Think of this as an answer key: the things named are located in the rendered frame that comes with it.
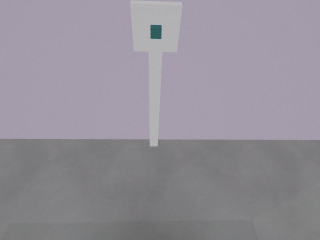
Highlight button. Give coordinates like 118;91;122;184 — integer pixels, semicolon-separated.
150;25;162;39

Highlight panel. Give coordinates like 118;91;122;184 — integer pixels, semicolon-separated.
130;0;183;147

